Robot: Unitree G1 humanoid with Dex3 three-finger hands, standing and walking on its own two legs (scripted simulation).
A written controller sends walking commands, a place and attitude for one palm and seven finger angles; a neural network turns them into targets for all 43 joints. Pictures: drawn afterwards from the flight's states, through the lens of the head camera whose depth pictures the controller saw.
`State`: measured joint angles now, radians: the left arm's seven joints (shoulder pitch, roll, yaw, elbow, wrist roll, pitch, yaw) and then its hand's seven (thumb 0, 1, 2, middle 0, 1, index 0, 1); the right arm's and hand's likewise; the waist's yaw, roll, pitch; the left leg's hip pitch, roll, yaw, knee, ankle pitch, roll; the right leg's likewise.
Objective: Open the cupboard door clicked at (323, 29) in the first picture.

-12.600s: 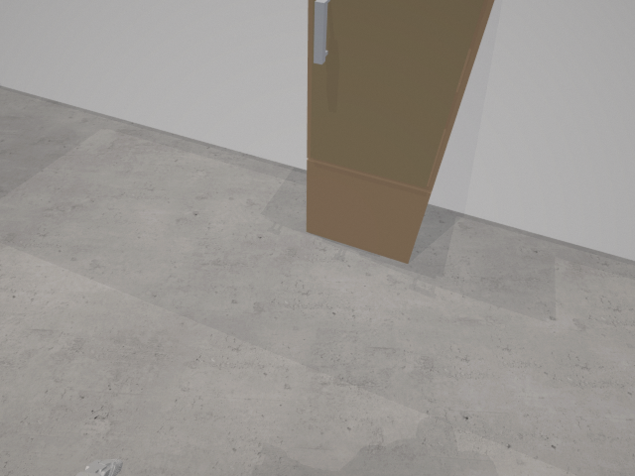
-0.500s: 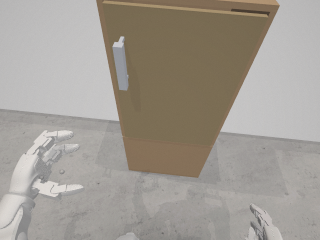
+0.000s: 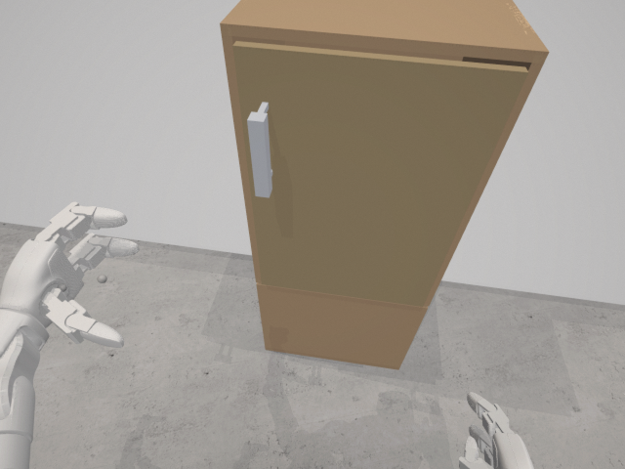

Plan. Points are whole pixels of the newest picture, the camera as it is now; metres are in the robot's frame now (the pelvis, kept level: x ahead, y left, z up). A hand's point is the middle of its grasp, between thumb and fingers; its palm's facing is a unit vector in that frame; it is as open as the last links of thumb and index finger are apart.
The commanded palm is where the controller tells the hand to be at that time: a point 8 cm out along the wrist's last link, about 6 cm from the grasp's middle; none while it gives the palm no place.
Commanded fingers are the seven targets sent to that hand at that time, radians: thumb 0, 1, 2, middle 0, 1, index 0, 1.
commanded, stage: raise the hand with hooked fingers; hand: left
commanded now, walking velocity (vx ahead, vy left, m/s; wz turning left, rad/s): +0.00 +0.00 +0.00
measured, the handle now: (263, 150) +0.58 +0.13 +0.10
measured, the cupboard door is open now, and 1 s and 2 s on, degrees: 0 0 0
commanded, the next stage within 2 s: move the hooked fingers beside the handle in 0.54 s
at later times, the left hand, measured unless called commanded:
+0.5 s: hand (136, 269) +0.30 +0.23 +0.13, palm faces -0.03 -1.00 -0.04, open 13.9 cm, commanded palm +0.27 +0.28 +0.13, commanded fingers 0.00 -0.50 0.30 -0.30 -1.20 -0.30 -1.20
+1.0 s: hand (169, 236) +0.35 +0.22 +0.12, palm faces -0.07 -1.00 -0.02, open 14.0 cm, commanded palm +0.33 +0.27 +0.12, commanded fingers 0.00 -0.50 0.30 -0.30 -1.20 -0.30 -1.20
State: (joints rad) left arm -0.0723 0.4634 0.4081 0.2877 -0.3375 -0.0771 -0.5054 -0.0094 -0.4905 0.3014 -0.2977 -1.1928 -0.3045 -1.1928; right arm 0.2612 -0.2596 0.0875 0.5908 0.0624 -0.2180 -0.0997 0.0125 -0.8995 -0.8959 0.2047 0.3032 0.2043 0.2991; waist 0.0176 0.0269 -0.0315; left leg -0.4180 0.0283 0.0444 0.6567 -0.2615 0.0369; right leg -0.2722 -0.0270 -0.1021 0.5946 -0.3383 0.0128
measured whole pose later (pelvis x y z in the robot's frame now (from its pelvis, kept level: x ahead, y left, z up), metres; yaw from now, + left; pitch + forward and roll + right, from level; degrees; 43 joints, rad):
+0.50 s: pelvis +0.00 -0.03 +0.00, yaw -1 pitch +1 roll -1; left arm -0.10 0.46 0.43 0.39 -0.35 -0.09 -0.53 -0.01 -0.50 0.30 -0.30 -1.20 -0.31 -1.20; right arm 0.28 -0.29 0.05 0.61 0.07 -0.21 -0.11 0.01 -0.90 -0.90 0.20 0.30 0.20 0.30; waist 0.00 0.04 -0.03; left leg -0.39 0.06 0.04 0.61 -0.25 -0.01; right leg -0.27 0.00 -0.10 0.59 -0.35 -0.03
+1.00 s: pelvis +0.01 -0.03 +0.00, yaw -1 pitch +3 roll -1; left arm -0.32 0.47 0.39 0.59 -0.31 -0.12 -0.51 -0.01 -0.50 0.30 -0.30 -1.20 -0.30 -1.20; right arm 0.27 -0.29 0.05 0.62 0.08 -0.17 -0.11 0.01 -0.90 -0.90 0.20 0.30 0.20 0.30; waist -0.01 0.03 -0.04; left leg -0.43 0.06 0.05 0.64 -0.26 -0.01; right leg -0.32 0.00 -0.09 0.62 -0.36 -0.03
